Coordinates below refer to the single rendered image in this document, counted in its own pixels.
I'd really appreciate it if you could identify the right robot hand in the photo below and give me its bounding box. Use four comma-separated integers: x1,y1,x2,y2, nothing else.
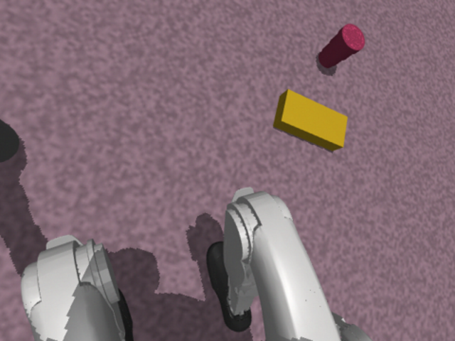
331,312,373,341

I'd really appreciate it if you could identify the right robot foot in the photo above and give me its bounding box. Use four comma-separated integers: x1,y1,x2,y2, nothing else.
206,242,252,332

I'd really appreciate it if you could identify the left robot foot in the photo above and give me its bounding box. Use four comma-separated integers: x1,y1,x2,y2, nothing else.
118,289,134,341

